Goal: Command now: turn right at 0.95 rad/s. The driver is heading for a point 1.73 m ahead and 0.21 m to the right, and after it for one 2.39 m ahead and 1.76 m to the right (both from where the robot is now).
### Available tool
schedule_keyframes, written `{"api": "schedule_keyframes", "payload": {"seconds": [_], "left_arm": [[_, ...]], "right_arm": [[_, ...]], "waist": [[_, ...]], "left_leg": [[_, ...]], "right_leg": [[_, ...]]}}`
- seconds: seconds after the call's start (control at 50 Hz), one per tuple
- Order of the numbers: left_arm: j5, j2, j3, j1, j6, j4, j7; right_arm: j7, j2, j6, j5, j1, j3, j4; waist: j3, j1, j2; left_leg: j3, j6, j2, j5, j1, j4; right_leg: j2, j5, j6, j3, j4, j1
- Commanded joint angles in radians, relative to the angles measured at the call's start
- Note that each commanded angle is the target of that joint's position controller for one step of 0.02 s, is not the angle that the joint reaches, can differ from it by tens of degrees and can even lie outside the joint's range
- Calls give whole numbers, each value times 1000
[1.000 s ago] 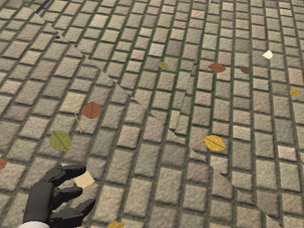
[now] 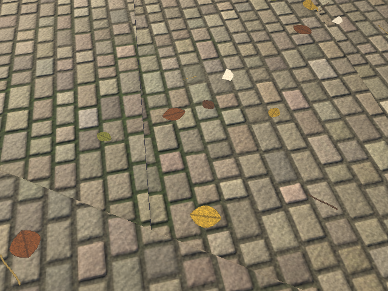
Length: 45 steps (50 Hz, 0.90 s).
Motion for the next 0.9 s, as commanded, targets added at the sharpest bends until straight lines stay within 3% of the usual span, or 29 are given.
{"api": "schedule_keyframes", "payload": {"seconds": [0.02,0.06,0.1,0.12,0.14,0.16,0.18,0.22,0.24,0.26,0.32,0.4,0.46,0.52,0.54,0.58,0.6,0.62,0.64,0.66,0.68,0.7,0.72,0.74,0.76,0.78,0.82,0.86,0.9], "left_arm": [[-10,150,38,-78,-49,-112,-10],[-14,152,42,-55,-29,-112,-8],[-14,127,27,-83,-11,-100,-8],[-6,87,8,-57,-2,-85,-8],[2,-8,-21,17,5,-115,-3],[34,71,3,-15,-3,-133,-3],[22,149,24,-45,3,-91,5],[13,172,39,3,16,-30,34],[28,134,25,-2,17,-32,32],[28,110,11,-9,18,-31,14],[-10,62,-17,-89,20,-51,-26],[3,61,-31,-134,44,-56,-28],[22,95,-26,-85,53,-30,-14],[7,110,-21,-68,41,-3,-2],[-3,101,-21,-75,34,5,0],[-64,45,-38,-48,19,32,-21],[-86,86,-41,-47,18,0,-19],[-94,113,-46,-75,23,-21,-17],[-51,154,-18,-55,34,-8,-11],[-23,282,39,-18,33,1,11],[-19,312,65,24,28,3,36],[-22,292,72,79,25,6,61],[-2,235,62,122,11,6,88],[4,177,47,86,-9,4,107],[-5,134,35,8,-20,-7,110],[-16,108,26,-92,-24,-33,113],[-9,126,28,-185,-20,-60,134],[15,162,43,-126,-8,-59,153],[35,204,61,-62,5,-49,153]], "right_arm": [[-19,-79,-33,15,-3,-10,-75],[-22,-83,-57,33,4,-9,-85],[-11,-101,-81,49,41,-16,-89],[-4,-131,-92,49,74,-25,-89],[-11,-240,-110,51,108,-51,-105],[-13,-289,-119,-1,81,-74,-119],[-17,-237,-123,2,62,-67,-114],[-10,-108,-122,38,-128,-23,-167],[-15,-102,-122,43,-148,-17,-182],[-27,-111,-120,32,-163,-20,-203],[-40,-158,-105,6,-93,-36,-187],[-10,-198,-91,0,88,-71,-105],[16,-216,-88,-7,32,-93,-108],[20,-209,-81,-17,-43,-100,-119],[22,-179,-77,-8,-69,-88,-109],[68,-34,-59,25,-180,-21,-93],[96,29,-46,22,-11,-7,-70],[100,49,-59,27,175,-1,-24],[85,-52,-66,33,90,-31,-29],[66,-126,-68,16,-6,-57,-80],[53,-144,-75,6,-48,-64,-97],[43,-127,-81,1,-62,-56,-104],[33,-110,-87,-11,-60,-51,-100],[29,-91,-91,-13,-9,-45,-74],[27,-97,-91,-9,14,-51,-60],[33,-101,-88,-10,14,-56,-58],[74,-34,-69,-15,9,-35,-54],[133,-13,-39,4,-32,-22,-65],[173,-14,-22,20,-55,-15,-78]], "waist": [[-71,-8,-84],[-85,7,-102],[-84,-37,-87],[-111,-48,-71],[-225,3,147],[-104,-21,174],[-92,-38,44],[-54,21,102],[-54,25,108],[-69,15,72],[-44,-56,41],[-40,-118,68],[-47,-76,108],[-60,-47,122],[-68,-27,101],[-130,61,42],[-254,-6,-34],[-270,-82,-86],[-167,-26,-36],[-144,5,-73],[-145,34,-97],[-109,66,-153],[-83,98,-213],[-63,55,-193],[-22,4,-174],[-4,-41,-146],[-1,-75,-95],[-16,-12,-103],[-19,26,-95]], "left_leg": [[-7,2,0,-45,116,-156],[7,11,-29,-38,145,-287],[25,68,-41,159,297,-497],[-31,151,38,299,418,-541],[-314,452,321,739,656,-553],[-533,583,493,739,674,-626],[-405,494,439,621,623,-657],[-122,338,285,501,473,-675],[-32,318,251,549,424,-672],[38,318,234,599,393,-670],[150,333,211,627,459,-666],[117,378,298,771,661,-632],[114,377,324,797,598,-631],[105,343,342,705,573,-629],[106,306,318,656,538,-598],[173,164,196,537,319,-488],[223,61,130,324,266,-436],[179,19,117,58,209,-463],[183,6,95,62,204,-420],[221,37,48,84,156,-343],[213,64,34,59,87,-280],[195,68,22,-112,11,-172],[140,56,28,-364,-39,73],[67,63,74,-375,-10,232],[40,65,90,-335,28,292],[51,69,84,-277,61,268],[105,68,88,-126,127,81],[134,56,93,-60,123,-71],[129,56,110,-36,114,-179]], "right_leg": [[-270,-34,-183,364,-124,41],[-275,37,-203,427,-82,109],[-225,45,-176,449,-39,53],[-169,-22,-122,424,11,2],[1,-316,16,207,227,-169],[31,-465,118,63,416,-431],[-62,-390,132,38,568,-402],[-93,-256,158,-43,724,-324],[-100,-212,157,-88,795,-279],[-108,-189,154,-135,870,-237],[-168,-153,169,-180,778,-272],[-238,-159,187,-209,436,-335],[-209,-202,137,-249,296,-198],[-193,-136,88,-230,185,-111],[-192,-79,69,-214,98,-47],[-171,319,38,-214,-167,296],[-314,688,-66,-90,-67,481],[-440,821,-178,25,46,518],[-419,722,-158,-11,59,412],[-386,611,-157,-69,36,379],[-406,525,-190,-58,-1,403],[-493,521,-265,6,-77,404],[-586,493,-330,67,-164,371],[-601,396,-319,35,-210,286],[-577,299,-280,-27,-256,194],[-537,237,-235,-98,-289,139],[-455,179,-149,-241,-315,129],[-451,216,-135,-303,-316,239],[-496,261,-150,-315,-310,323]]}}
Keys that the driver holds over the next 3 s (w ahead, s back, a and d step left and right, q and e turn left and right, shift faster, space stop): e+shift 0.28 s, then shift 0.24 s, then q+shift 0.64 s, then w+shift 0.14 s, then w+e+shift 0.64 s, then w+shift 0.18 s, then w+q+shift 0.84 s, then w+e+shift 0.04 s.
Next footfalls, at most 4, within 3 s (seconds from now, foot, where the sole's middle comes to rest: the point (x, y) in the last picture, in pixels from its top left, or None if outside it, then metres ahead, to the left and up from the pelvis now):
0.12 left None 0.07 0.15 -0.78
0.58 right None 0.02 -0.10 -0.78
1.02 left None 0.13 0.17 -0.78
1.76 right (224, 285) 0.49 -0.05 -0.78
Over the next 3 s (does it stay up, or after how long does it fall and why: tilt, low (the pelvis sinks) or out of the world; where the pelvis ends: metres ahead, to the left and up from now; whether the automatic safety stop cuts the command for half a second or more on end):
stays up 1.55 -0.24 -0.14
